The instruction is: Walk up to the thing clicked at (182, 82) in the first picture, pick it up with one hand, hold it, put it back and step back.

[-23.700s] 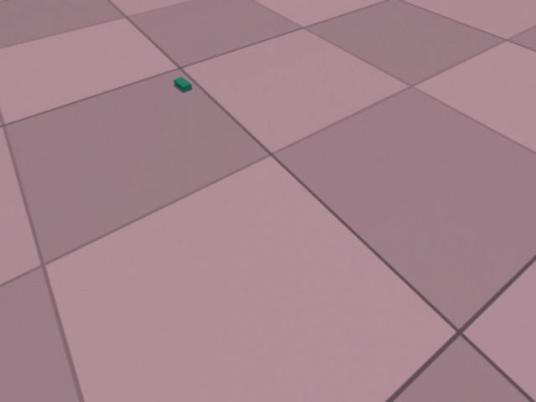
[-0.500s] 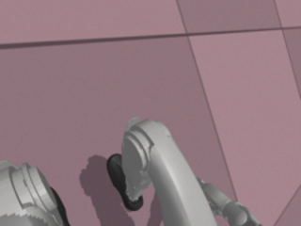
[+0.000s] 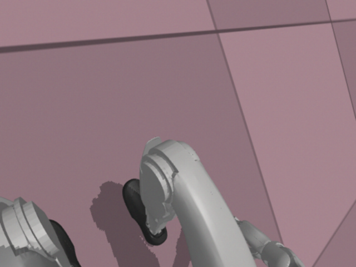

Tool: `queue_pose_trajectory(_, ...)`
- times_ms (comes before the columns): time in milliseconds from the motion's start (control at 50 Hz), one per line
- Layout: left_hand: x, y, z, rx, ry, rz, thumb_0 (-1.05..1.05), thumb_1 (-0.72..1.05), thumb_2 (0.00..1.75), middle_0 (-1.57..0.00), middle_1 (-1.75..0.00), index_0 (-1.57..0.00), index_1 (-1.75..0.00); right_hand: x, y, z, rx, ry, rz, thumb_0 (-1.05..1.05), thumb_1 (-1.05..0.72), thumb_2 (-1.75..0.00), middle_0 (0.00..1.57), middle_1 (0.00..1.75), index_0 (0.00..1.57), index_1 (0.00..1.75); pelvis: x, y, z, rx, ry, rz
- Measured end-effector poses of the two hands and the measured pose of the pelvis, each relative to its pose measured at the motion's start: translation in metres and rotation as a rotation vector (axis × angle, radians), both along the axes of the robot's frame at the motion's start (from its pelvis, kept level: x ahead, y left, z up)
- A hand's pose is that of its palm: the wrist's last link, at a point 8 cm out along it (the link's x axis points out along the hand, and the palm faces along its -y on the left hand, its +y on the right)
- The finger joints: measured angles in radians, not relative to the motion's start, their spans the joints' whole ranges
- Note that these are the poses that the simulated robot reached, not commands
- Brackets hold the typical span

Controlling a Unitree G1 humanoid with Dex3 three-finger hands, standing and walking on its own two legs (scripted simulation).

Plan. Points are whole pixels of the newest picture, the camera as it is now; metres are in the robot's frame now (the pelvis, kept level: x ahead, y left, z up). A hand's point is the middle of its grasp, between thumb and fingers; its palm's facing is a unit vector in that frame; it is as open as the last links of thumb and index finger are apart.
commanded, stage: rest palm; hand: left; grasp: from above
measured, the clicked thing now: out of the picture +0.45 +0.40 -0.29
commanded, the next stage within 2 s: close in 1.00 s
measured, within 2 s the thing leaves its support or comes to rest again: neither
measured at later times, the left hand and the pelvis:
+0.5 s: hand out of the picture +0.43 +0.39 -0.26, palm faces -0.46 -0.18 -0.87, open 13.4 cm; pelvis +0.00 +0.00 +0.00, yaw +0 degrees
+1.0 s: hand out of the picture +0.42 +0.39 -0.26, palm faces -0.47 -0.18 -0.87, open 13.4 cm; pelvis +0.00 +0.00 +0.00, yaw +0 degrees
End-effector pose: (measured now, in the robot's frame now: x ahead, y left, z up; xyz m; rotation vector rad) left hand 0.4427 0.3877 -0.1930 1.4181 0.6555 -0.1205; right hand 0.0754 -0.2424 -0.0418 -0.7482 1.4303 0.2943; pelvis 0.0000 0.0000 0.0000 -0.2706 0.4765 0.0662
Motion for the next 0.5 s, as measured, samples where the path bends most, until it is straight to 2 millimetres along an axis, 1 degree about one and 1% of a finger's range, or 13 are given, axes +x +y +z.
queue_pose_trajectory(260, -0.010, 0.004, -0.002, -0.002, 0.007, 0.000, 0.00, -0.46, 0.93, -0.10, -0.99, -0.10, -0.99, 0.010, -0.002, -0.001, -0.005, -0.024, 0.031, 0.00, -0.91, -0.90, 0.20, 0.30, 0.20, 0.30, -0.002, 0.000, -0.001, 0.000, -0.013, -0.003)
queue_pose_trajectory(500, -0.010, 0.003, -0.007, -0.005, 0.001, -0.013, 0.00, -0.39, 0.92, -0.13, -1.01, -0.14, -1.00, 0.013, 0.000, 0.001, -0.011, -0.017, 0.046, 0.00, -0.90, -0.90, 0.20, 0.30, 0.20, 0.30, -0.001, 0.001, -0.001, -0.007, -0.011, -0.003)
